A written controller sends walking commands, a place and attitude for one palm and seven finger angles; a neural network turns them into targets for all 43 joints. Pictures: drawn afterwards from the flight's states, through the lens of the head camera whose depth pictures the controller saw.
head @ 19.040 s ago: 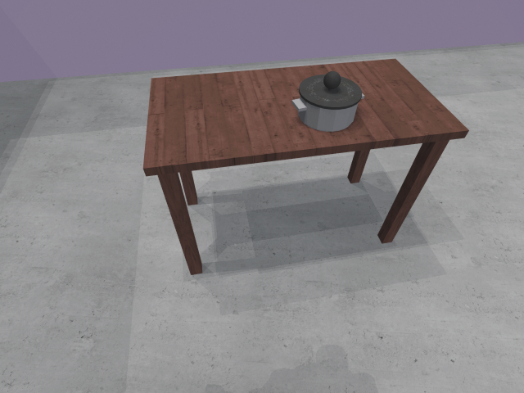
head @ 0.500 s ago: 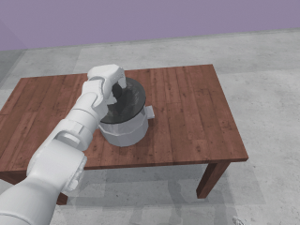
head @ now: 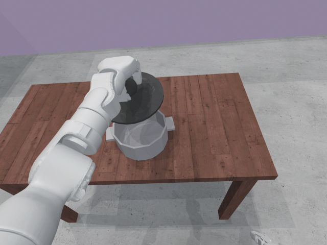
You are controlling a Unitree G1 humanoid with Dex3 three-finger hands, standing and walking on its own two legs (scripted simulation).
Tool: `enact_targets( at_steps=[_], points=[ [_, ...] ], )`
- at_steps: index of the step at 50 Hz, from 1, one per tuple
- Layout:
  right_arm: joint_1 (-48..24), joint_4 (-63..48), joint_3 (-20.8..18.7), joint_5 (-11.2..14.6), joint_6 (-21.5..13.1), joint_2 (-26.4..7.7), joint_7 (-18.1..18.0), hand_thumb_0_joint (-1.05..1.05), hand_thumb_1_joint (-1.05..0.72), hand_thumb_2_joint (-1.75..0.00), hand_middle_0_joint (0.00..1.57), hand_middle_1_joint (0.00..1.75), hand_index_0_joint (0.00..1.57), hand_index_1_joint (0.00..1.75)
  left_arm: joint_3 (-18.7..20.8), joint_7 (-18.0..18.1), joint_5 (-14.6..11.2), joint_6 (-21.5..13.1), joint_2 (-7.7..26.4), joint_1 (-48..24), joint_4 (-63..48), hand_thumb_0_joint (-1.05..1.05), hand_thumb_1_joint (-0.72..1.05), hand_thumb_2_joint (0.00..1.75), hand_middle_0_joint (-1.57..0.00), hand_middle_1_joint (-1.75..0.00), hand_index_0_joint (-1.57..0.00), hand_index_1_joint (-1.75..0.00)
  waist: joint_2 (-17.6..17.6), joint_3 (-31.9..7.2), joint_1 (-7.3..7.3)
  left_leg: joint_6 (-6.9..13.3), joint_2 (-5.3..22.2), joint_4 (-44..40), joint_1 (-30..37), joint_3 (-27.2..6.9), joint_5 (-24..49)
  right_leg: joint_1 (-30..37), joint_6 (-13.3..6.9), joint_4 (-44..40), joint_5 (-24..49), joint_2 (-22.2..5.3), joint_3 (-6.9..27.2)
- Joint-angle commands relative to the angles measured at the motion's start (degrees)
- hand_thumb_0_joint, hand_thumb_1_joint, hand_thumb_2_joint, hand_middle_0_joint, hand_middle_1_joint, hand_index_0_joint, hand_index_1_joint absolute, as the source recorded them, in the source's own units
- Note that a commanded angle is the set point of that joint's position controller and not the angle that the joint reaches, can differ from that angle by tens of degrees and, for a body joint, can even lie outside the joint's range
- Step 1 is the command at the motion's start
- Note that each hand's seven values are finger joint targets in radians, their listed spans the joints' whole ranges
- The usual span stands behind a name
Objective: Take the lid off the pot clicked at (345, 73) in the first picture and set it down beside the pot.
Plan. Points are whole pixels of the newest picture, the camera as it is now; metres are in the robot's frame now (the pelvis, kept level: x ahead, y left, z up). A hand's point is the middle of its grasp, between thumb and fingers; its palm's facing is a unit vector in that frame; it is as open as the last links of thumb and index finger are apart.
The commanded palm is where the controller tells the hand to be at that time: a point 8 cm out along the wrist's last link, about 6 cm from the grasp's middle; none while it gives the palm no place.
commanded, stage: lift the lid straight up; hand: left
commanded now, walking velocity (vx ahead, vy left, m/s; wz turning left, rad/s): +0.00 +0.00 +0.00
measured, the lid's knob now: (128, 87) +0.50 +0.09 +0.12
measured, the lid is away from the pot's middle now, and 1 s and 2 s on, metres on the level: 0.02 0.05 0.17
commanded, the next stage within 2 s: move the lid sideways beside the pot in 0.48 s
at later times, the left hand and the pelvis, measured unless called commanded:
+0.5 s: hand (124, 80) +0.47 +0.08 +0.17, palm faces -0.26 -0.04 -0.96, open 8.2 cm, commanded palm +0.46 +0.09 +0.24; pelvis +0.00 -0.01 +0.00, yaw +1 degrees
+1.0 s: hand (103, 84) +0.46 +0.14 +0.17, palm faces -0.29 -0.04 -0.96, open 8.2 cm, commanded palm +0.45 +0.14 +0.24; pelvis -0.01 -0.01 +0.00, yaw +0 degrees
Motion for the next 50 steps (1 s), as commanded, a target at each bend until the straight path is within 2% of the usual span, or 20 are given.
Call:
enact_targets(
  at_steps=[1, 4, 7, 9, 10, 11, 13, 14, 17, 19, 23, 25, 31, 34, 35, 38, 41, 45, 47, 50],
  points=[
    [-2.7, -6.7, -1.7, 0.0, -1.7, -6.3, -0.1, 0.0, -0.9, -0.9, 0.2, 0.3, 0.2, 0.3, 2.4, 2.5, 1.7, 0.7, 10.2, -37.8, -12.8, 0.0, 0.62, 0.97, -0.85, -1.07, -0.8, -1.04, -7.7, -24.5, -1.1, 0.6, 0.4, -1.0, 7.9, -3.8, 21.8, 12.1, -3.4, 0.9, 21.6, 2.6, -0.5],
    [-2.8, -7.3, -1.7, -0.3, -2.6, -6.3, -0.2, 0.0, -0.9, -0.9, 0.2, 0.3, 0.2, 0.3, 5.4, 2.3, 1.6, -0.2, 14.2, -40.0, -16.5, 0.0, 0.62, 0.97, -0.85, -1.07, -0.8, -1.04, -6.6, -27.7, -0.49, 0.7, 0.4, -0.5, 9.9, -4.7, 24.6, 13.9, -3.6, 1.4, 23.0, 2.6, -0.2],
    [-2.7, -6.6, -1.5, -0.2, -2.1, -6.2, -0.1, 0.0, -0.9, -0.9, 0.2, 0.3, 0.2, 0.3, 3.6, 1.9, 1.9, 1.0, 11.7, -38.8, -12.7, 0.0, 0.62, 0.97, -0.85, -1.07, -0.8, -1.04, -7.7, -25.0, -0.69, 0.5, 0.5, -0.9, 8.8, -4.4, 23.7, 12.6, -3.6, 1.1, 22.2, 2.6, -0.7],
    [-3.1, -7.1, -1.4, -0.2, -2.4, -6.4, -0.2, 0.0, -0.9, -0.9, 0.2, 0.3, 0.2, 0.3, 5.2, 1.8, 2.0, 0.8, 14.0, -40.3, -14.5, 0.0, 0.62, 0.97, -0.85, -1.07, -0.8, -1.04, -6.8, -26.7, -0.31, 0.5, 0.4, -0.9, 9.4, -4.4, 23.7, 13.6, -3.6, 1.2, 22.5, 2.6, -0.3],
    [-3.3, -7.0, -1.3, -0.2, -2.4, -6.1, -0.1, 0.0, -0.9, -0.9, 0.2, 0.3, 0.2, 0.3, 2.7, 1.6, 1.9, 1.1, 11.1, -40.9, -13.6, 0.0, 0.62, 0.97, -0.85, -1.07, -0.8, -1.04, -6.9, -25.9, -0.8, 0.4, 0.2, -1.0, 9.2, -4.6, 23.4, 12.8, -3.6, 1.3, 21.9, 2.6, -0.6],
    [-3.0, -6.8, -1.5, -0.2, -2.5, -6.1, 0.0, 0.0, -0.9, -0.9, 0.2, 0.3, 0.2, 0.3, 3.1, 1.5, 1.9, 1.3, 11.2, -41.3, -14.2, 0.0, 0.62, 0.97, -0.85, -1.07, -0.8, -1.04, -7.0, -26.0, -0.71, 0.4, 0.4, -0.8, 9.8, -4.6, 23.6, 12.7, -3.6, 1.1, 22.0, 2.6, -0.6],
    [-2.9, -7.0, -1.4, -0.5, -2.5, -6.5, -0.3, 0.0, -0.9, -0.9, 0.2, 0.3, 0.2, 0.3, 7.2, 1.2, 1.6, 1.5, 15.3, -39.5, -13.0, 0.0, 0.62, 0.97, -0.85, -1.07, -0.8, -1.04, -9.0, -26.6, 0.18, 0.8, 0.1, -1.0, 7.9, -4.3, 23.0, 15.6, -3.6, 0.9, 23.4, 2.3, -0.1],
    [-3.6, -7.5, -1.2, -0.5, -2.5, -6.5, -0.4, 0.0, -0.9, -0.9, 0.2, 0.3, 0.2, 0.3, 6.6, 0.9, 1.7, 1.4, 15.6, -40.5, -14.5, 0.0, 0.62, 0.97, -0.85, -1.07, -0.8, -1.04, -8.6, -27.7, 0.05, 0.9, -0.2, -1.1, 8.2, -3.9, 22.5, 16.5, -3.4, 1.1, 24.4, 2.2, 0.2],
    [-3.7, -7.0, -1.3, -0.1, -1.9, -6.2, 0.1, 0.0, -0.9, -0.9, 0.2, 0.3, 0.2, 0.3, 1.6, -0.3, 2.6, 2.5, 9.7, -38.1, -10.3, 0.0, 0.62, 0.97, -0.85, -1.07, -0.8, -1.04, -8.7, -23.2, -0.64, 0.6, 0.2, -1.1, 7.5, -4.0, 22.8, 12.8, -3.6, 0.9, 22.6, 2.4, -0.6],
    [-3.9, -7.6, -1.2, -0.3, -1.7, -6.8, -0.1, 0.0, -0.9, -0.9, 0.2, 0.3, 0.2, 0.3, 5.7, -0.7, 1.9, 2.3, 13.8, -38.1, -11.7, 0.0, 0.62, 0.97, -0.85, -1.07, -0.8, -1.04, -9.8, -24.4, -0.01, 0.9, 0.0, -1.4, 6.9, -3.6, 20.6, 14.9, -3.4, 0.6, 22.6, 2.3, -0.2],
    [-4.1, -8.5, -1.1, -0.1, -1.9, -6.0, -0.6, 0.0, -0.9, -0.9, 0.2, 0.3, 0.2, 0.3, 3.6, -1.3, 2.0, 0.9, 12.2, -41.1, -15.7, 0.0, 0.62, 0.97, -0.85, -1.07, -0.8, -1.04, -8.6, -26.2, -0.54, 1.2, -0.1, -1.3, 8.1, -3.9, 21.9, 15.5, -3.5, 0.5, 23.5, 2.1, 0.0],
    [-3.8, -8.3, -1.2, -0.3, -2.2, -6.1, -0.8, 0.0, -0.9, -0.9, 0.2, 0.3, 0.2, 0.3, 5.6, -0.7, 2.6, 0.5, 15.3, -41.2, -15.5, 0.0, 0.62, 0.97, -0.85, -1.07, -0.8, -1.04, -7.8, -27.0, -0.13, 1.2, -0.2, -1.2, 8.6, -3.8, 21.7, 16.4, -3.5, 0.6, 23.5, 2.2, 0.4],
    [-4.2, -7.8, -1.0, 0.0, -2.0, -6.3, -1.0, 0.0, -0.9, -0.9, 0.2, 0.3, 0.2, 0.3, 5.9, 0.2, 2.7, 1.0, 15.4, -38.5, -11.8, 0.0, 0.62, 0.97, -0.85, -1.07, -0.8, -1.04, -9.4, -24.4, 0.08, 1.1, 0.0, -2.0, 6.3, -3.4, 18.6, 16.0, -3.3, 0.0, 21.4, 2.2, 0.3],
    [-4.9, -8.6, -1.0, -0.2, -2.3, -6.3, -1.1, 0.0, -0.9, -0.9, 0.2, 0.3, 0.2, 0.3, 7.0, 0.2, 3.2, 0.2, 17.6, -40.7, -16.1, 0.0, 0.62, 0.97, -0.85, -1.07, -0.8, -1.04, -6.3, -27.0, 0.49, 1.0, 0.0, -2.1, 7.6, -3.6, 19.8, 17.1, -3.5, 0.4, 22.2, 1.9, 0.7],
    [-4.6, -8.6, -1.1, -0.2, -2.3, -6.0, -1.1, 0.0, -0.9, -0.9, 0.2, 0.3, 0.2, 0.3, 6.4, 0.1, 3.3, 0.5, 16.6, -38.5, -14.4, 0.0, 0.62, 0.97, -0.85, -1.07, -0.8, -1.04, -7.2, -26.5, 0.47, 1.2, 0.0, -1.9, 7.7, -3.6, 20.0, 16.9, -3.5, 0.3, 22.1, 2.0, 0.5],
    [-4.5, -9.1, -1.1, -0.2, -2.0, -6.9, -1.3, 0.0, -0.9, -0.9, 0.2, 0.3, 0.2, 0.3, 9.9, -0.8, 2.9, 0.5, 20.8, -36.0, -14.6, 0.0, 0.62, 0.97, -0.85, -1.07, -0.8, -1.04, -9.5, -26.6, 1.03, 1.5, -0.1, -2.0, 5.9, -3.3, 20.3, 19.5, -3.3, -0.1, 24.3, 1.8, 0.8],
    [-4.4, -8.7, -1.0, 0.3, -1.4, -6.9, -1.5, 0.0, -0.9, -0.9, 0.2, 0.3, 0.2, 0.3, 7.0, -2.3, 3.3, 0.6, 18.6, -35.5, -11.8, 0.0, 0.62, 0.97, -0.85, -1.07, -0.8, -1.04, -9.9, -22.1, -0.01, 1.5, 0.0, -2.6, 5.1, -3.1, 16.8, 16.4, -3.2, -0.9, 20.6, 1.9, 0.4],
    [-3.9, -9.6, -1.3, 0.3, -2.2, -6.7, -2.0, 0.0, -0.9, -0.9, 0.2, 0.3, 0.2, 0.3, 7.6, -3.8, 2.9, -2.1, 20.6, -38.0, -16.7, 0.0, 0.62, 0.97, -0.85, -1.07, -0.8, -1.04, -7.3, -25.8, -0.4, 1.9, -0.2, -2.0, 8.3, -3.4, 18.1, 17.2, -3.2, -1.1, 20.7, 1.9, 0.8],
    [-3.1, -9.3, -1.4, 0.2, -2.2, -7.1, -2.2, 0.0, -0.9, -0.9, 0.2, 0.3, 0.2, 0.3, 10.0, -3.9, 2.8, -3.0, 23.5, -36.7, -16.2, 0.0, 0.62, 0.97, -0.85, -1.07, -0.8, -1.04, -7.2, -25.2, -0.13, 1.9, 0.0, -1.9, 8.6, -3.5, 18.5, 17.1, -3.3, -1.3, 20.9, 1.9, 0.7],
    [-2.8, -8.7, -1.3, 0.7, -1.8, -7.2, -2.2, 0.0, -0.9, -0.9, 0.2, 0.3, 0.2, 0.3, 7.4, -4.4, 2.5, -3.9, 21.3, -37.0, -14.5, 0.0, 0.62, 0.97, -0.85, -1.07, -0.8, -1.04, -6.8, -22.0, -1.05, 1.5, 0.2, -2.4, 8.0, -3.8, 17.0, 14.3, -3.4, -2.0, 18.3, 2.2, 0.0]
  ],
)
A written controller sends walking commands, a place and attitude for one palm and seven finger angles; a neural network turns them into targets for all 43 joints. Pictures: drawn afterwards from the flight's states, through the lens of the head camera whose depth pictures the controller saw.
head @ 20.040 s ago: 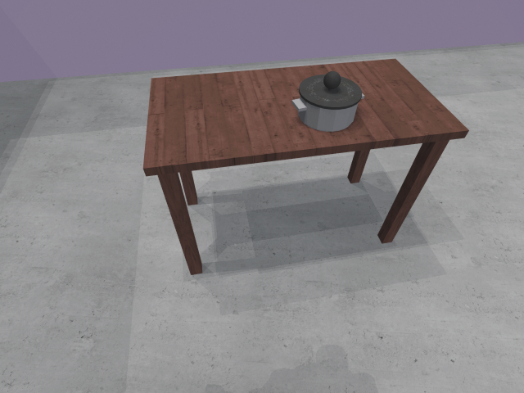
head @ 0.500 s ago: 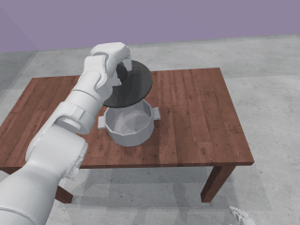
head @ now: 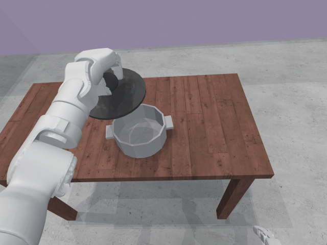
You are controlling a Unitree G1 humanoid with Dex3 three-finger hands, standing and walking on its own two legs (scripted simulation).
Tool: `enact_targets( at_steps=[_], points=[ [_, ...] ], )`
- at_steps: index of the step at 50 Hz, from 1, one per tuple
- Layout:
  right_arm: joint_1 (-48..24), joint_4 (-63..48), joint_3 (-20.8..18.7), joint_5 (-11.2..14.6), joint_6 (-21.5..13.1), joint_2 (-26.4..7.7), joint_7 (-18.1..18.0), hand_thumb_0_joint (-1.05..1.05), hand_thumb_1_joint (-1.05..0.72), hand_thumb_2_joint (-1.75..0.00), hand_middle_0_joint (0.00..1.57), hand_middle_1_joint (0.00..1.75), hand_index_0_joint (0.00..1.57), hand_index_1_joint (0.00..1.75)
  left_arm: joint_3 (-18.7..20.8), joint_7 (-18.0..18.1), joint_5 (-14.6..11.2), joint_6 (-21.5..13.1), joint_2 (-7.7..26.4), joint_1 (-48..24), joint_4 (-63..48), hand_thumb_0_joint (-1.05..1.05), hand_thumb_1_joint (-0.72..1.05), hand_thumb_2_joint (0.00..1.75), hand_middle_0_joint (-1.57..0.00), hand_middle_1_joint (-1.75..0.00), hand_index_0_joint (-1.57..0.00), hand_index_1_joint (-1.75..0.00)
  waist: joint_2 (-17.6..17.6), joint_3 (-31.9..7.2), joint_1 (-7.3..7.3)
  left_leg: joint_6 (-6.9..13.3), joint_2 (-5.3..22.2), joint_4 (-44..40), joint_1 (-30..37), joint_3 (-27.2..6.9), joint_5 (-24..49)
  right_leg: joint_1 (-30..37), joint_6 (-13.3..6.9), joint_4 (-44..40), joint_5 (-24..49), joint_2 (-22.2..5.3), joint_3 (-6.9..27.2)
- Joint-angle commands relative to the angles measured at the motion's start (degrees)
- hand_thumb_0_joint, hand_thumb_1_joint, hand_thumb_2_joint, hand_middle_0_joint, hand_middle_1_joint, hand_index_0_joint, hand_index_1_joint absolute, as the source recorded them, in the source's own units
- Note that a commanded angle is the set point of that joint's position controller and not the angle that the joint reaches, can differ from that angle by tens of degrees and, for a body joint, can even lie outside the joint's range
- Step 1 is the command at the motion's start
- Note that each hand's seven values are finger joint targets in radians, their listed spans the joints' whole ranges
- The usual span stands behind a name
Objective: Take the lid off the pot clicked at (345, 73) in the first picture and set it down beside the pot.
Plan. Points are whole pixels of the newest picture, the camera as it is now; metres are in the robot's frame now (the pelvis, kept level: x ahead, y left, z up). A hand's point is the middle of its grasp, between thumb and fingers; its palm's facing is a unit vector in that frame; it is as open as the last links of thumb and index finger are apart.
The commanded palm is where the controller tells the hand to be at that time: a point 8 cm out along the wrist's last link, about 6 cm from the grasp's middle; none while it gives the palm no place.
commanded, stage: move the lid sideways beside the pot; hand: left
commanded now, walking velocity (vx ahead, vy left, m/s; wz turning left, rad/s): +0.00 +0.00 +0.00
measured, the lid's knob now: (108, 82) +0.50 +0.14 +0.14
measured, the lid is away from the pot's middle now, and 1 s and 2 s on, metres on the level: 0.05 0.17 0.23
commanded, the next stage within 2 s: lower the lid onto the table in 1.64 s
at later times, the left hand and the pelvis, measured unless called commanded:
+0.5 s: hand (80, 82) +0.47 +0.20 +0.17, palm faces -0.29 -0.02 -0.96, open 8.2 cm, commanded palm +0.46 +0.21 +0.23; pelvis +0.01 +0.02 +0.00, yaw +1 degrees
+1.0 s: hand (61, 84) +0.47 +0.25 +0.16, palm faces -0.33 -0.04 -0.94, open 8.2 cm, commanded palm +0.47 +0.26 +0.23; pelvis +0.01 +0.01 +0.00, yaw +1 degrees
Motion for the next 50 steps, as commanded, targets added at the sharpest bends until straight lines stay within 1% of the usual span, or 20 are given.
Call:
enact_targets(
  at_steps=[1, 4, 11, 13, 15, 17, 19, 21, 23, 24, 25, 26, 28, 29, 33, 36, 39, 43, 46, 50],
  points=[
    [-2.2, -6.4, -2.0, 0.0, -2.2, -6.3, -0.4, 0.0, -0.9, -0.9, 0.2, 0.3, 0.2, 0.3, 4.2, 3.2, 1.4, -1.8, 13.7, -37.9, -12.2, 0.0, 0.62, 0.97, -0.85, -1.07, -0.8, -1.04, -5.8, -23.0, -1.16, 2.1, -0.5, -1.1, 6.1, -3.1, 15.1, 11.0, -2.7, -0.5, 16.3, 1.6, 0.7],
    [-1.5, -6.5, -2.1, -0.2, -2.4, -6.6, -0.5, 0.0, -0.9, -0.9, 0.2, 0.3, 0.2, 0.3, 6.7, 3.2, 1.3, -3.3, 17.2, -38.0, -13.1, 0.0, 0.62, 0.97, -0.85, -1.07, -0.8, -1.04, -3.9, -25.5, -0.8, 2.1, -0.6, -0.9, 7.0, -3.5, 16.3, 12.2, -2.9, -0.3, 17.0, 1.5, 0.9],
    [-0.9, -6.7, -2.4, -0.4, -1.9, -6.9, 0.0, 0.0, -0.9, -0.9, 0.2, 0.3, 0.2, 0.3, 8.5, 3.0, 1.8, -5.0, 19.9, -36.6, -15.4, 0.0, 0.62, 0.97, -0.85, -1.07, -0.8, -1.04, -3.4, -27.7, -0.36, 2.0, 0.0, -0.3, 8.9, -4.3, 22.6, 13.1, -3.1, -0.2, 20.2, 1.7, 0.4],
    [-0.7, -7.0, -2.6, -0.4, -1.8, -6.9, 0.4, 0.0, -0.9, -0.9, 0.2, 0.3, 0.2, 0.3, 7.0, 2.5, 1.3, -4.8, 17.2, -33.4, -14.6, 0.0, 0.62, 0.97, -0.85, -1.07, -0.8, -1.04, -2.2, -26.3, -0.48, 1.8, 0.1, 0.2, 9.4, -4.7, 26.0, 11.3, -3.3, -0.3, 20.1, 1.8, 0.2],
    [-0.7, -6.3, -2.5, -0.4, -1.0, -7.4, 0.7, 0.0, -0.9, -0.9, 0.2, 0.3, 0.2, 0.3, 8.6, 2.4, 1.7, -4.3, 19.7, -33.6, -13.9, 0.0, 0.62, 0.97, -0.85, -1.07, -0.8, -1.04, -3.2, -25.1, -0.38, 1.6, 0.3, -0.2, 8.6, -4.6, 24.2, 11.1, -3.2, -0.4, 19.1, 2.0, -0.2],
    [-0.5, -6.1, -2.5, -0.2, -0.6, -7.4, 0.7, 0.0, -0.9, -0.9, 0.2, 0.3, 0.2, 0.3, 6.9, 1.9, 1.6, -4.1, 17.8, -33.2, -11.7, 0.0, 0.62, 0.97, -0.85, -1.07, -0.8, -1.04, -4.2, -23.3, -0.79, 1.6, 0.2, -0.4, 7.9, -4.6, 21.9, 9.6, -3.2, -0.7, 17.0, 2.1, -0.5],
    [-0.3, -6.7, -2.6, -0.5, -0.6, -7.9, 0.7, 0.0, -0.9, -0.9, 0.2, 0.3, 0.2, 0.3, 11.1, 2.1, 2.0, -5.1, 23.6, -34.5, -15.1, 0.0, 0.62, 0.97, -0.85, -1.07, -0.8, -1.04, -3.2, -26.6, 0.1, 1.7, 0.2, -0.3, 8.8, -4.9, 24.3, 11.9, -3.3, -0.2, 18.5, 2.0, 0.0],
    [-0.4, -6.9, -2.7, -0.5, -0.7, -7.1, 0.6, 0.0, -0.9, -0.9, 0.2, 0.3, 0.2, 0.3, 8.1, 1.8, 2.0, -5.5, 20.2, -36.3, -17.5, 0.0, 0.62, 0.97, -0.85, -1.07, -0.8, -1.04, -1.6, -27.8, -0.7, 1.6, 0.4, 0.3, 11.4, -5.2, 28.0, 10.9, -3.2, -0.4, 19.6, 2.0, -0.2],
    [0.1, -7.2, -2.9, -0.7, -0.8, -7.7, 0.8, 0.0, -0.9, -0.9, 0.2, 0.3, 0.2, 0.3, 11.4, 2.0, 2.0, -5.9, 23.7, -32.8, -16.7, 0.0, 0.62, 0.97, -0.85, -1.07, -0.8, -1.04, -1.6, -28.2, 0.02, 1.6, 0.6, 1.0, 11.4, -5.6, 31.2, 11.4, -3.4, -0.4, 20.6, 2.1, 0.0],
    [0.3, -6.6, -2.7, -0.7, -0.5, -7.8, 0.9, 0.0, -0.9, -0.9, 0.2, 0.3, 0.2, 0.3, 12.1, 2.0, 2.3, -5.8, 25.0, -32.8, -15.7, 0.0, 0.62, 0.97, -0.85, -1.07, -0.8, -1.04, -2.4, -27.7, -0.12, 1.5, 0.7, 0.7, 10.9, -5.4, 30.4, 11.7, -3.2, -0.4, 20.7, 2.2, -0.1],
    [0.1, -6.5, -2.5, -0.5, -0.2, -7.6, 0.8, 0.0, -0.9, -0.9, 0.2, 0.3, 0.2, 0.3, 10.1, 1.6, 2.0, -5.3, 22.1, -30.6, -11.4, 0.0, 0.62, 0.97, -0.85, -1.07, -0.8, -1.04, -4.5, -25.0, -0.41, 1.7, 0.4, 0.4, 9.0, -4.9, 27.9, 11.2, -3.1, -0.7, 20.0, 2.2, -0.3],
    [0.2, -6.1, -2.5, -0.2, 0.2, -7.9, 0.8, 0.0, -0.9, -0.9, 0.2, 0.3, 0.2, 0.3, 9.7, 1.3, 1.8, -5.2, 22.0, -30.9, -10.2, 0.0, 0.62, 0.97, -0.85, -1.07, -0.8, -1.04, -5.4, -22.9, -0.7, 1.6, 0.6, -0.1, 7.6, -4.6, 25.2, 10.3, -3.0, -1.0, 18.8, 2.2, -0.6],
    [-0.5, -7.1, -2.6, -0.3, 0.2, -8.3, 0.8, 0.0, -0.9, -0.9, 0.2, 0.3, 0.2, 0.3, 11.9, 1.4, 1.7, -6.2, 25.6, -32.6, -14.6, 0.0, 0.62, 0.97, -0.85, -1.07, -0.8, -1.04, -3.2, -25.2, 0.09, 1.7, 0.4, 0.1, 7.7, -4.7, 25.8, 12.0, -3.4, -0.6, 19.6, 1.8, -0.1],
    [-0.6, -7.5, -2.7, -0.5, 0.2, -7.9, 0.9, 0.0, -0.9, -0.9, 0.2, 0.3, 0.2, 0.3, 11.1, 1.4, 2.1, -6.7, 25.1, -33.7, -17.2, 0.0, 0.62, 0.97, -0.85, -1.07, -0.8, -1.04, -2.0, -28.1, 0.02, 1.7, 0.3, 0.2, 9.8, -4.9, 27.7, 12.7, -3.2, -0.4, 20.2, 2.0, 0.0],
    [-0.4, -7.5, -2.8, -0.3, 0.8, -8.3, 0.8, 0.0, -0.9, -0.9, 0.2, 0.3, 0.2, 0.3, 11.4, 0.8, 1.9, -6.9, 25.7, -31.4, -14.7, 0.0, 0.62, 0.97, -0.85, -1.07, -0.8, -1.04, -2.0, -26.1, -0.42, 1.8, 0.5, 0.9, 9.6, -5.1, 29.9, 11.3, -3.3, -0.8, 20.5, 2.0, -0.1],
    [0.0, -6.8, -2.6, -0.1, 1.3, -8.1, 0.7, 0.0, -0.9, -0.9, 0.2, 0.3, 0.2, 0.3, 9.8, 0.1, 1.9, -7.1, 24.6, -33.3, -13.0, 0.0, 0.62, 0.97, -0.85, -1.07, -0.8, -1.04, -2.1, -24.2, -1.14, 1.7, 0.4, 0.4, 8.8, -4.9, 25.8, 10.1, -3.2, -1.3, 18.3, 2.2, -0.6],
    [0.4, -6.9, -2.9, -0.3, 1.2, -8.1, 0.7, 0.0, -0.9, -0.9, 0.2, 0.3, 0.2, 0.3, 9.9, 0.1, 1.9, -8.1, 25.2, -35.2, -16.0, 0.0, 0.62, 0.97, -0.85, -1.07, -0.8, -1.04, 0.6, -27.2, -1.43, 1.6, 0.4, 1.3, 11.7, -5.5, 29.7, 9.6, -3.2, -1.0, 19.0, 2.4, -0.4],
    [1.4, -6.1, -2.8, 0.0, 1.8, -8.9, 0.2, 0.0, -0.9, -0.9, 0.2, 0.3, 0.2, 0.3, 11.6, -0.2, 1.4, -8.8, 27.6, -31.7, -8.8, 0.0, 0.62, 0.97, -0.85, -1.07, -0.8, -1.04, -3.4, -23.6, -1.31, 1.9, 0.0, 1.0, 7.2, -4.4, 24.4, 10.4, -3.4, -1.6, 18.9, 2.2, -0.5],
    [1.0, -6.3, -2.9, -0.1, 1.9, -8.5, 0.1, 0.0, -0.9, -0.9, 0.2, 0.3, 0.2, 0.3, 11.4, -0.1, 2.2, -10.0, 28.2, -35.1, -11.7, 0.0, 0.62, 0.97, -0.85, -1.07, -0.8, -1.04, -1.2, -26.2, -1.15, 2.1, 0.1, 1.0, 8.5, -4.7, 25.7, 11.3, -3.3, -1.2, 19.5, 2.2, -0.4],
    [1.9, -5.9, -2.8, -0.1, 2.4, -9.1, -0.3, 0.0, -0.9, -0.9, 0.2, 0.3, 0.2, 0.3, 15.5, 0.1, 2.7, -11.3, 33.9, -32.3, -7.4, 0.0, 0.62, 0.97, -0.85, -1.07, -0.8, -1.04, -2.1, -25.6, -0.65, 2.3, 0.2, 1.0, 6.4, -4.2, 24.7, 13.1, -3.3, -1.4, 20.7, 2.2, -0.3]
  ],
)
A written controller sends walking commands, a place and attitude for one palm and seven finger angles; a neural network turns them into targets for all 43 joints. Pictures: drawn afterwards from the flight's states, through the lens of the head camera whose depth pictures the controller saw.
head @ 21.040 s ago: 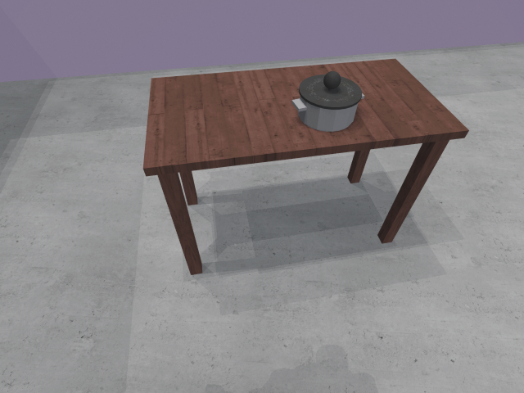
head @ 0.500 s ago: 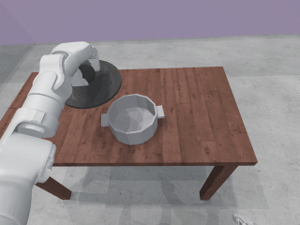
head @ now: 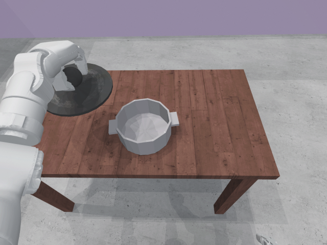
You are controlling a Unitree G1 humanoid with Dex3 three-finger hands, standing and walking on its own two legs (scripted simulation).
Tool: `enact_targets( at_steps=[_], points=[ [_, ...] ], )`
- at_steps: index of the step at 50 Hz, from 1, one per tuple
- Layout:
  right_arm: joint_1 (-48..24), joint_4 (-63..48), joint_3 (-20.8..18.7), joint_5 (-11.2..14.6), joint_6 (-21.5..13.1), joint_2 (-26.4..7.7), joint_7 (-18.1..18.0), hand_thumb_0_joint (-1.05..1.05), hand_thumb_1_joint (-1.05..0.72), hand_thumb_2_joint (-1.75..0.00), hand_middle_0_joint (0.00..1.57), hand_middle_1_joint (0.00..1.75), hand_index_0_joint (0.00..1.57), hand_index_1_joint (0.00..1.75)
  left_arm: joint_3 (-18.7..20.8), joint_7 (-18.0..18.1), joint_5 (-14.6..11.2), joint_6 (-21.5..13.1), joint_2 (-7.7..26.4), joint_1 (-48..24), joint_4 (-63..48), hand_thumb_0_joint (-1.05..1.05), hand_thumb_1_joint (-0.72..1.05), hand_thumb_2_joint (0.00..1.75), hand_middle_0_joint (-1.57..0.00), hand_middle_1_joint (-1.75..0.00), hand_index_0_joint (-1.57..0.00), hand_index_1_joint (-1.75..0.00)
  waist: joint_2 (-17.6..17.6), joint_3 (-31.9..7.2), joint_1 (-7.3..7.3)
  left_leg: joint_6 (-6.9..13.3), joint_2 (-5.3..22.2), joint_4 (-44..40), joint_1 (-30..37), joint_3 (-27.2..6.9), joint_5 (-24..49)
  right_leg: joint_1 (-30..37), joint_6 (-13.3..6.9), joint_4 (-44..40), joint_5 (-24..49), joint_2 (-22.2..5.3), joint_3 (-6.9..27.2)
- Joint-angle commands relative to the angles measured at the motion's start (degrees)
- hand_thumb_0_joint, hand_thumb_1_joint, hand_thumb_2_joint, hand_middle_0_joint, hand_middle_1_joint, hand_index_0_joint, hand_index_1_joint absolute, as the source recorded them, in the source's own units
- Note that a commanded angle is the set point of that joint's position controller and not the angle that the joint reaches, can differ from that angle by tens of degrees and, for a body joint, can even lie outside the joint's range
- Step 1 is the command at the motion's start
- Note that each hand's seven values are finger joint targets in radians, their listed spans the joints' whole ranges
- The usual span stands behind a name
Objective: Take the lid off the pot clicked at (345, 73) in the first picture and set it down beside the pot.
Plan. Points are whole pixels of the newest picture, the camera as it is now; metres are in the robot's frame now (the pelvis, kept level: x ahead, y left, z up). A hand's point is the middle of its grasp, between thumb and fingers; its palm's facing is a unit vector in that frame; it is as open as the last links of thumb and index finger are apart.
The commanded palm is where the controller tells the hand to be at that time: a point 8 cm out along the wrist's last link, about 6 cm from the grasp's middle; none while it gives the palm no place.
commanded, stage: move the lid sideways beside the pot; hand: left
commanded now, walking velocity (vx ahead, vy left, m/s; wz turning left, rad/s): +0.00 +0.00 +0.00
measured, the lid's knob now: (71, 77) +0.50 +0.23 +0.14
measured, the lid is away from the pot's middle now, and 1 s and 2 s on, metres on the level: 0.17 0.23 0.23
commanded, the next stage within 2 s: lower the lid onto the table in 0.64 s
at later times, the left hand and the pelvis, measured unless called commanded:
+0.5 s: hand (38, 80) +0.46 +0.29 +0.16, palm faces -0.36 -0.05 -0.93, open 8.2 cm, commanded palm +0.47 +0.29 +0.23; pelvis +0.00 +0.00 +0.00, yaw +0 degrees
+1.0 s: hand (41, 79) +0.48 +0.30 +0.15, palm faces -0.37 -0.05 -0.93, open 8.2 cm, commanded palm +0.48 +0.29 +0.21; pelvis +0.01 +0.02 +0.00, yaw +0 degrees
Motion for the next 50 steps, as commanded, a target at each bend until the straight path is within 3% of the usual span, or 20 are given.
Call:
enact_targets(
  at_steps=[1, 4, 6, 9, 13, 15, 17, 19, 21, 23, 25, 28, 29, 31, 34, 38, 42, 44, 48, 50],
  points=[
    [0.4, -5.8, -2.4, -0.3, -1.2, -8.2, -0.7, 0.0, -0.9, -0.9, 0.2, 0.3, 0.2, 0.3, 9.2, 3.7, 1.1, -1.5, 21.9, -33.8, -11.0, 0.0, 0.62, 0.97, -0.85, -1.07, -0.8, -1.04, -0.1, -27.0, -0.01, 1.3, 0.4, -0.3, 8.1, -3.0, 25.8, 14.0, -4.2, 1.6, 20.7, 2.3, 0.9],
    [0.3, -6.3, -2.9, -0.5, -1.0, -8.2, -0.5, 0.0, -0.9, -0.9, 0.2, 0.3, 0.2, 0.3, 9.9, 3.7, 1.4, -2.5, 23.1, -33.8, -14.6, 0.0, 0.62, 0.97, -0.85, -1.07, -0.8, -1.04, 2.2, -29.8, 0.02, 1.3, 0.8, 0.4, 10.8, -3.5, 30.9, 13.9, -4.1, 1.7, 21.7, 2.5, 1.1],
    [0.5, -5.8, -2.8, -0.2, -0.7, -8.2, -0.5, 0.0, -0.9, -0.9, 0.2, 0.3, 0.2, 0.3, 8.8, 3.2, 0.9, -2.3, 21.3, -32.2, -12.0, 0.0, 0.62, 0.97, -0.85, -1.07, -0.8, -1.04, 1.6, -27.0, -0.33, 1.3, 1.0, 0.6, 10.5, -3.7, 30.4, 11.9, -4.1, 1.2, 20.4, 2.6, 0.6],
    [0.7, -6.0, -3.1, -0.3, -0.4, -8.6, -0.2, 0.0, -0.9, -0.9, 0.2, 0.3, 0.2, 0.3, 10.0, 2.9, 0.6, -2.9, 23.2, -31.6, -13.7, 0.0, 0.62, 0.97, -0.85, -1.07, -0.8, -1.04, 2.3, -28.3, -0.21, 1.3, 0.9, 0.7, 11.5, -3.8, 31.7, 12.0, -4.0, 1.3, 20.2, 2.8, 0.8],
    [1.1, -5.2, -3.0, 0.1, 0.1, -9.3, -0.5, 0.0, -0.9, -0.9, 0.2, 0.3, 0.2, 0.3, 8.8, 2.1, -0.2, -3.6, 22.6, -30.5, -9.5, 0.0, 0.62, 0.97, -0.85, -1.07, -0.8, -1.04, 0.2, -24.8, -0.76, 1.3, 0.8, 0.4, 9.0, -3.4, 27.5, 10.6, -4.1, 0.6, 18.8, 2.7, 0.3],
    [1.3, -5.0, -2.9, 0.1, 0.2, -9.0, -0.8, 0.0, -0.9, -0.9, 0.2, 0.3, 0.2, 0.3, 10.6, 2.3, 0.6, -4.4, 25.8, -32.9, -10.4, 0.0, 0.62, 0.97, -0.85, -1.07, -0.8, -1.04, 0.3, -26.5, -0.58, 1.5, 0.7, 0.3, 9.2, -3.5, 26.7, 11.9, -4.0, 0.8, 18.5, 2.8, 0.4],
    [1.7, -4.6, -2.9, 0.2, 0.1, -9.0, -1.3, 0.0, -0.9, -0.9, 0.2, 0.3, 0.2, 0.3, 10.3, 2.1, 0.4, -5.0, 25.7, -32.9, -8.8, 0.0, 0.62, 0.97, -0.85, -1.07, -0.8, -1.04, -0.3, -26.2, -0.7, 1.7, 0.7, 0.1, 8.6, -3.1, 25.4, 12.3, -3.9, 0.5, 18.7, 2.8, 0.4],
    [1.8, -4.6, -2.9, 0.0, 0.2, -9.2, -1.4, 0.0, -0.9, -0.9, 0.2, 0.3, 0.2, 0.3, 10.8, 2.4, 0.6, -6.0, 27.5, -34.6, -10.9, 0.0, 0.62, 0.97, -0.85, -1.07, -0.8, -1.04, 3.1, -27.9, -0.72, 1.4, 0.7, 0.1, 9.8, -3.3, 27.5, 12.4, -4.0, 0.5, 19.2, 2.7, 0.7],
    [2.0, -4.1, -2.9, 0.2, 0.1, -9.0, -1.7, 0.0, -0.9, -0.9, 0.2, 0.3, 0.2, 0.3, 9.5, 2.1, 0.5, -6.4, 25.8, -34.7, -9.4, 0.0, 0.62, 0.97, -0.85, -1.07, -0.8, -1.04, 3.5, -26.2, -1.03, 1.4, 1.1, 0.3, 10.2, -3.4, 27.4, 10.7, -4.0, 0.2, 18.0, 2.8, 0.3],
    [2.5, -4.0, -2.9, 0.3, 0.0, -9.6, -1.7, 0.0, -0.9, -0.9, 0.2, 0.3, 0.2, 0.3, 11.3, 2.3, 0.4, -7.0, 28.6, -33.3, -8.3, 0.0, 0.62, 0.97, -0.85, -1.07, -0.8, -1.04, 3.7, -25.6, -0.8, 1.3, 1.0, 0.6, 9.7, -3.4, 27.9, 10.6, -4.2, 0.2, 18.2, 2.7, 0.4],
    [2.5, -4.0, -2.9, 0.1, 0.0, -9.2, -1.7, 0.0, -0.9, -0.9, 0.2, 0.3, 0.2, 0.3, 10.8, 2.1, 0.6, -7.6, 27.7, -34.3, -9.2, 0.0, 0.62, 0.97, -0.85, -1.07, -0.8, -1.04, 4.2, -27.1, -0.65, 1.2, 1.2, 0.6, 10.8, -3.8, 29.9, 10.6, -4.0, 0.3, 18.4, 2.8, 0.2],
    [2.9, -3.7, -3.1, 0.2, 0.2, -9.7, -1.5, 0.0, -0.9, -0.9, 0.2, 0.3, 0.2, 0.3, 9.4, 1.4, -0.2, -7.7, 25.7, -31.3, -5.7, 0.0, 0.62, 0.97, -0.85, -1.07, -0.8, -1.04, 1.9, -24.5, -1.04, 1.3, 1.2, 1.2, 9.2, -3.5, 29.4, 9.3, -4.0, 0.2, 18.5, 2.9, 0.1],
    [3.1, -3.4, -3.1, 0.1, 0.5, -9.8, -1.4, 0.0, -0.9, -0.9, 0.2, 0.3, 0.2, 0.3, 9.8, 1.4, 0.0, -7.8, 26.7, -33.1, -7.6, 0.0, 0.62, 0.97, -0.85, -1.07, -0.8, -1.04, 2.2, -25.9, -0.99, 1.2, 1.3, 0.8, 9.8, -3.7, 29.3, 9.8, -3.9, 0.3, 18.0, 3.0, 0.1],
    [2.8, -3.3, -3.2, 0.2, 0.5, -9.2, -1.4, 0.0, -0.9, -0.9, 0.2, 0.3, 0.2, 0.3, 6.6, 0.9, -0.3, -7.8, 22.7, -34.9, -8.9, 0.0, 0.62, 0.97, -0.85, -1.07, -0.8, -1.04, 4.3, -25.8, -1.65, 1.1, 1.4, 1.1, 11.7, -3.9, 30.8, 7.6, -3.9, 0.0, 17.2, 3.1, -0.1],
    [4.0, -3.4, -3.6, -0.4, 0.2, -9.4, -1.1, 0.0, -0.9, -0.9, 0.2, 0.3, 0.2, 0.3, 11.4, 1.5, -0.3, -8.7, 28.1, -34.8, -11.5, 0.0, 0.62, 0.97, -0.85, -1.07, -0.8, -1.04, 4.5, -29.9, -1.02, 1.1, 1.3, 2.1, 14.3, -4.6, 35.6, 8.7, -3.8, 0.6, 18.6, 3.5, 0.3],
    [4.2, -2.6, -3.3, -0.1, 0.5, -9.8, -1.2, 0.0, -0.9, -0.9, 0.2, 0.3, 0.2, 0.3, 9.6, 1.8, -0.3, -8.5, 26.2, -33.9, -7.1, 0.0, 0.62, 0.97, -0.85, -1.07, -0.8, -1.04, 4.2, -25.7, -1.38, 0.7, 1.3, 1.6, 10.9, -4.3, 33.5, 7.9, -4.2, 0.3, 18.7, 3.3, -0.2],
    [4.1, -3.1, -3.3, -0.3, 0.6, -9.3, -0.8, 0.0, -0.9, -0.9, 0.2, 0.3, 0.2, 0.3, 10.0, 2.3, 0.7, -8.3, 25.8, -33.1, -7.4, 0.0, 0.62, 0.97, -0.85, -1.07, -0.8, -1.04, 4.4, -26.8, -0.9, 0.6, 1.5, 1.9, 11.5, -4.4, 34.0, 7.8, -4.1, 0.7, 18.2, 3.4, 0.0],
    [4.3, -3.4, -3.5, -0.6, 0.7, -9.4, -0.6, 0.0, -0.9, -0.9, 0.2, 0.3, 0.2, 0.3, 10.9, 2.6, 0.7, -8.7, 26.9, -33.7, -9.4, 0.0, 0.62, 0.97, -0.85, -1.07, -0.8, -1.04, 4.5, -29.0, -0.8, 0.4, 1.5, 1.9, 12.3, -4.7, 36.5, 8.6, -4.1, 1.1, 19.1, 3.6, 0.0],
    [4.2, -3.8, -3.6, -0.6, 1.2, -9.7, -0.5, 0.0, -0.9, -0.9, 0.2, 0.3, 0.2, 0.3, 13.3, 3.2, 0.6, -9.2, 29.2, -31.3, -9.2, 0.0, 0.62, 0.97, -0.85, -1.07, -0.8, -1.04, 4.0, -28.9, -0.35, 0.4, 1.7, 2.3, 11.8, -4.8, 39.0, 8.9, -4.1, 1.3, 20.7, 3.3, 0.1],
    [3.6, -4.2, -3.7, -0.9, 1.1, -8.9, -0.2, 0.0, -0.9, -0.9, 0.2, 0.3, 0.2, 0.3, 11.8, 3.4, 1.1, -9.3, 26.6, -31.5, -10.8, 0.0, 0.62, 0.97, -0.85, -1.07, -0.8, -1.04, 6.1, -29.6, -0.48, 0.2, 1.8, 2.7, 13.9, -5.2, 41.5, 7.8, -4.0, 1.3, 20.1, 3.5, 0.1]
  ],
)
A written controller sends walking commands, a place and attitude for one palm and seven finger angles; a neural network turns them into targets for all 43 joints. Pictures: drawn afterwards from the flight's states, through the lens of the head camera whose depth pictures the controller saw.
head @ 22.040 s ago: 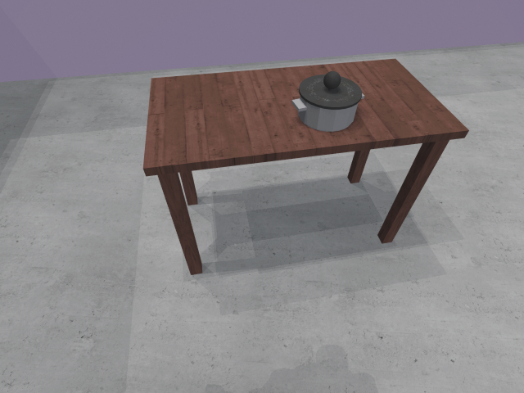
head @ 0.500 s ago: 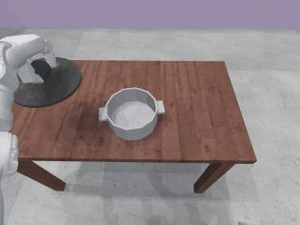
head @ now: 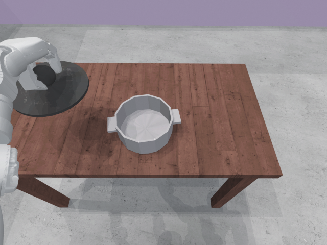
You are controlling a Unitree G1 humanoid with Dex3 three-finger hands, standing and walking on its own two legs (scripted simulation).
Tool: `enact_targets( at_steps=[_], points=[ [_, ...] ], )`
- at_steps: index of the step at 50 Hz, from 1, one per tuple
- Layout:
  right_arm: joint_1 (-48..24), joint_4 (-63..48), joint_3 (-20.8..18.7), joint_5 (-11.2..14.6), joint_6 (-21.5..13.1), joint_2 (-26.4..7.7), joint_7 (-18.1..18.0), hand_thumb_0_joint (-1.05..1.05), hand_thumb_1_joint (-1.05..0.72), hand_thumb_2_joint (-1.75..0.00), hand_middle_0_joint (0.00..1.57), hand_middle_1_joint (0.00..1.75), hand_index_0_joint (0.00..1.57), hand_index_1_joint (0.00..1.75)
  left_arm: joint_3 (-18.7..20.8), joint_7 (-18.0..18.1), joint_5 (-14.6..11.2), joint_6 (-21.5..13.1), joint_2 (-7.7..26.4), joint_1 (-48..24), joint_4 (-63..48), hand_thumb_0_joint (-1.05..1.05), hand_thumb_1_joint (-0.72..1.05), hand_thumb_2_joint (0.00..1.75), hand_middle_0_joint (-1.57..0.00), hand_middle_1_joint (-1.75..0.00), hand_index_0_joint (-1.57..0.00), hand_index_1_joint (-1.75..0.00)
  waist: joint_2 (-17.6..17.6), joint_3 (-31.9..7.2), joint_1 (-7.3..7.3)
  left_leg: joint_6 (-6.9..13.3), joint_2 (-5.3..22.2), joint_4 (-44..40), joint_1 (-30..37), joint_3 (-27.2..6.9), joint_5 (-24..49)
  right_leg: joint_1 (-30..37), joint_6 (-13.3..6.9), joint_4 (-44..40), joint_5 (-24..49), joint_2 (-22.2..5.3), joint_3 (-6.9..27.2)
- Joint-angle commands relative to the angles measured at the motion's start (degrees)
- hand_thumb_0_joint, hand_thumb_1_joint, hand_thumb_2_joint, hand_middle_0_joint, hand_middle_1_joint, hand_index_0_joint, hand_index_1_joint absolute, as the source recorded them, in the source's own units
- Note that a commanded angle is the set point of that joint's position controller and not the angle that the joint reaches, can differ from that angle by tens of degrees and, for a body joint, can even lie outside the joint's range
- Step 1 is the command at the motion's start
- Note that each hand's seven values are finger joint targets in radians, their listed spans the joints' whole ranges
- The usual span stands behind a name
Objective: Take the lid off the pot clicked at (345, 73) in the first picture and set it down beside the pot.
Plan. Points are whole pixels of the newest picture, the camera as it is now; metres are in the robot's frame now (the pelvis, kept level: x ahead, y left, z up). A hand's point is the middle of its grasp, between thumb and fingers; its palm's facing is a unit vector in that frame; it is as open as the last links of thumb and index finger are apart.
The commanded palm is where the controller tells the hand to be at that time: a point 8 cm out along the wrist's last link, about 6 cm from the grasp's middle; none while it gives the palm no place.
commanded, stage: lower the lid onto the table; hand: left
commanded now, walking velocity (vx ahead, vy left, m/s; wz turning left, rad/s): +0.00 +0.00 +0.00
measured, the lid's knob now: (43, 75) +0.49 +0.28 +0.12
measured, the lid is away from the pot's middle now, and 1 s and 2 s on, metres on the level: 0.23 0.23 0.23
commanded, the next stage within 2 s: none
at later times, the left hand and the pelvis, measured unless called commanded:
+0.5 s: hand (39, 93) +0.44 +0.28 +0.11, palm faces -0.42 -0.05 -0.91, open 8.2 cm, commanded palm +0.47 +0.28 +0.18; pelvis +0.00 -0.01 +0.00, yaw +0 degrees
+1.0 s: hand (44, 99) +0.45 +0.29 +0.09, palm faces -0.44 -0.07 -0.89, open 8.2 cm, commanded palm +0.47 +0.29 +0.15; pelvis -0.01 -0.01 +0.00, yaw -1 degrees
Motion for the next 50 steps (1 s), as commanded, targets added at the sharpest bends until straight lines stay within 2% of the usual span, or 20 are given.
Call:
enact_targets(
  at_steps=[1, 3, 6, 8, 9, 11, 16, 21, 24, 25, 28, 30, 33, 35, 39, 43, 44, 46, 49, 50],
  points=[
    [2.3, -5.1, -3.3, -0.7, -1.2, -9.2, -0.2, 0.0, -0.9, -0.9, 0.2, 0.3, 0.2, 0.3, 6.6, 3.9, -0.2, -0.2, 18.6, -28.8, -12.7, 0.0, 0.62, 0.97, -0.85, -1.07, -0.8, -1.04, 4.9, -27.9, 0.49, -0.6, 2.2, 1.8, 16.1, -5.2, 42.3, 9.0, -4.4, 2.9, 19.2, 3.7, -0.3],
    [1.9, -5.4, -3.4, -0.8, -0.9, -9.9, 0.0, 0.0, -0.9, -0.9, 0.2, 0.3, 0.2, 0.3, 8.7, 4.3, -0.6, -0.6, 21.4, -28.4, -14.8, 0.0, 0.62, 0.97, -0.85, -1.07, -0.8, -1.04, 5.0, -28.7, 1.04, -0.5, 2.0, 1.8, 15.0, -4.9, 42.0, 10.7, -4.6, 3.2, 21.0, 3.3, 0.1],
    [1.5, -5.2, -3.2, -0.7, -0.6, -9.2, -0.2, 0.0, -0.9, -0.9, 0.2, 0.3, 0.2, 0.3, 5.3, 4.0, -0.6, -0.4, 17.0, -28.3, -13.0, 0.0, 0.62, 0.97, -0.85, -1.07, -0.8, -1.04, 4.2, -26.4, 0.23, -0.2, 2.0, 1.3, 13.9, -4.4, 38.1, 9.4, -4.3, 2.8, 19.2, 3.4, -0.3],
    [1.6, -5.5, -3.5, -0.7, -0.5, -9.8, -0.1, 0.0, -0.9, -0.9, 0.2, 0.3, 0.2, 0.3, 8.9, 4.7, -0.8, -1.0, 21.7, -28.8, -17.3, 0.0, 0.62, 0.97, -0.85, -1.07, -0.8, -1.04, 5.2, -29.2, 1.02, -0.3, 2.0, 1.9, 15.4, -4.9, 42.3, 10.6, -4.6, 3.4, 20.9, 3.3, 0.1],
    [1.7, -5.9, -3.4, -1.1, -0.6, -9.2, 0.0, 0.0, -0.9, -0.9, 0.2, 0.3, 0.2, 0.3, 8.1, 4.8, -0.4, -1.1, 20.6, -29.7, -19.3, 0.0, 0.62, 0.97, -0.85, -1.07, -0.8, -1.04, 6.2, -31.6, 0.67, -0.5, 2.0, 1.9, 17.5, -5.3, 44.2, 10.6, -4.3, 3.5, 21.1, 3.7, 0.1],
    [1.7, -5.6, -3.5, -1.0, -0.5, -9.2, 0.0, 0.0, -0.9, -0.9, 0.2, 0.3, 0.2, 0.3, 10.2, 5.0, -0.8, -1.3, 21.7, -26.1, -17.5, 0.0, 0.62, 0.97, -0.85, -1.07, -0.8, -1.04, 5.1, -30.5, 1.1, -0.2, 2.2, 2.3, 16.8, -5.2, 44.4, 11.0, -4.2, 3.5, 21.4, 3.6, 0.0],
    [1.2, -4.9, -3.1, -0.5, 0.0, -9.3, -0.2, 0.0, -0.9, -0.9, 0.2, 0.3, 0.2, 0.3, 5.4, 4.5, -1.6, -0.9, 15.9, -23.2, -11.4, 0.0, 0.62, 0.97, -0.85, -1.07, -0.8, -1.04, 1.6, -24.9, 0.28, 0.2, 1.9, 1.6, 11.9, -3.6, 35.2, 9.7, -4.1, 2.9, 19.5, 3.3, -0.3],
    [1.6, -4.8, -3.1, -0.5, -0.2, -9.1, -1.4, 0.0, -0.9, -0.9, 0.2, 0.3, 0.2, 0.3, 6.5, 5.6, -0.8, -2.1, 19.1, -30.0, -16.6, 0.0, 0.62, 0.97, -0.85, -1.07, -0.8, -1.04, 5.7, -29.4, 0.12, 0.2, 1.7, 1.8, 14.5, -4.0, 36.1, 10.6, -4.4, 3.3, 19.4, 3.5, 0.1],
    [2.2, -4.1, -2.9, -0.5, -0.5, -9.4, -2.0, 0.0, -0.9, -0.9, 0.2, 0.3, 0.2, 0.3, 7.4, 6.0, -1.3, -2.7, 20.0, -28.0, -13.3, 0.0, 0.62, 0.97, -0.85, -1.07, -0.8, -1.04, 5.1, -28.4, -0.14, 0.2, 1.7, 1.8, 13.5, -3.6, 34.2, 10.2, -4.3, 3.2, 18.8, 3.5, 0.1],
    [2.3, -3.8, -2.8, -0.4, -0.6, -9.2, -2.2, 0.0, -0.9, -0.9, 0.2, 0.3, 0.2, 0.3, 5.4, 5.9, -1.4, -2.5, 17.4, -27.7, -11.1, 0.0, 0.62, 0.97, -0.85, -1.07, -0.8, -1.04, 4.3, -26.5, -0.38, 0.3, 1.7, 1.7, 12.2, -3.3, 32.3, 9.6, -4.3, 3.0, 18.3, 3.4, -0.2],
    [2.1, -3.8, -2.8, -0.2, -0.7, -9.8, -2.5, 0.0, -0.9, -0.9, 0.2, 0.3, 0.2, 0.3, 7.4, 6.6, -1.0, -2.9, 20.5, -27.2, -11.7, 0.0, 0.62, 0.97, -0.85, -1.07, -0.8, -1.04, 4.2, -26.7, 0.07, 0.3, 1.5, 1.7, 10.6, -2.9, 30.7, 10.5, -4.6, 3.4, 19.0, 3.2, 0.3],
    [2.6, -3.6, -3.0, -0.4, -0.8, -9.2, -2.6, 0.0, -0.9, -0.9, 0.2, 0.3, 0.2, 0.3, 4.4, 6.8, -0.5, -3.0, 16.7, -28.6, -12.8, 0.0, 0.62, 0.97, -0.85, -1.07, -0.8, -1.04, 6.1, -27.9, -0.47, 0.1, 1.7, 2.0, 12.9, -3.4, 33.2, 8.9, -4.5, 3.4, 18.4, 3.5, 0.0],
    [3.3, -3.3, -2.9, -0.3, -0.9, -10.0, -2.7, 0.0, -0.9, -0.9, 0.2, 0.3, 0.2, 0.3, 7.1, 7.0, -0.8, -3.2, 19.8, -25.8, -9.5, 0.0, 0.62, 0.97, -0.85, -1.07, -0.8, -1.04, 4.1, -26.5, -0.19, 0.3, 1.5, 2.3, 10.6, -3.0, 30.9, 9.1, -4.6, 3.7, 18.0, 3.4, 0.1],
    [3.3, -3.0, -2.8, 0.0, -0.8, -9.9, -3.0, 0.0, -0.9, -0.9, 0.2, 0.3, 0.2, 0.3, 4.9, 6.7, -0.7, -2.8, 17.7, -25.9, -7.4, 0.0, 0.62, 0.97, -0.85, -1.07, -0.8, -1.04, 2.5, -25.0, -0.8, 0.5, 1.5, 1.9, 8.6, -2.4, 26.4, 8.8, -4.4, 3.5, 17.0, 3.4, 0.2],
    [4.2, -3.4, -3.2, -0.4, -0.8, -9.9, -3.1, 0.0, -0.9, -0.9, 0.2, 0.3, 0.2, 0.3, 8.7, 7.7, 0.2, -4.0, 22.4, -27.0, -11.8, 0.0, 0.62, 0.97, -0.85, -1.07, -0.8, -1.04, 5.9, -30.1, -0.14, 0.4, 1.6, 2.8, 11.3, -3.0, 33.1, 10.4, -4.5, 4.5, 19.9, 3.5, 0.5],
    [4.8, -3.0, -3.4, -0.4, -0.6, -10.2, -3.0, 0.0, -0.9, -0.9, 0.2, 0.3, 0.2, 0.3, 10.0, 7.9, -0.1, -4.5, 23.1, -22.8, -7.8, 0.0, 0.62, 0.97, -0.85, -1.07, -0.8, -1.04, 4.1, -27.4, 0.0, 0.3, 1.7, 3.3, 9.5, -3.0, 33.1, 9.0, -4.5, 4.7, 19.4, 3.5, 0.2],
    [4.9, -2.9, -3.2, -0.3, -0.5, -10.0, -2.9, 0.0, -0.9, -0.9, 0.2, 0.3, 0.2, 0.3, 7.8, 7.9, 0.2, -4.3, 20.6, -22.6, -6.7, 0.0, 0.62, 0.97, -0.85, -1.07, -0.8, -1.04, 4.9, -26.5, -0.49, 0.1, 1.7, 3.0, 9.4, -2.9, 32.8, 7.8, -4.5, 4.6, 18.2, 3.7, 0.0],
    [5.2, -2.7, -3.6, -0.4, -0.4, -9.9, -2.8, 0.0, -0.9, -0.9, 0.2, 0.3, 0.2, 0.3, 7.0, 7.9, 0.4, -4.5, 19.4, -23.8, -8.3, 0.0, 0.62, 0.97, -0.85, -1.07, -0.8, -1.04, 5.3, -26.9, -0.62, 0.2, 2.0, 3.4, 10.7, -3.0, 32.4, 6.6, -4.5, 4.3, 17.2, 3.7, 0.1],
    [5.7, -2.9, -3.6, -0.5, -0.2, -10.2, -2.9, 0.0, -0.9, -0.9, 0.2, 0.3, 0.2, 0.3, 10.3, 8.4, 0.3, -5.2, 23.6, -23.3, -9.3, 0.0, 0.62, 0.97, -0.85, -1.07, -0.8, -1.04, 5.0, -28.9, -0.22, 0.2, 1.8, 3.6, 10.2, -3.1, 33.0, 8.2, -4.5, 5.0, 18.3, 3.7, 0.3],
    [5.6, -2.9, -3.6, -0.5, -0.2, -9.9, -3.0, 0.0, -0.9, -0.9, 0.2, 0.3, 0.2, 0.3, 8.7, 8.3, 0.4, -5.2, 21.5, -23.4, -8.7, 0.0, 0.62, 0.97, -0.85, -1.07, -0.8, -1.04, 5.4, -29.0, -0.63, 0.2, 1.7, 3.7, 10.4, -3.0, 33.3, 7.7, -4.5, 4.8, 18.3, 3.7, 0.3]
  ],
)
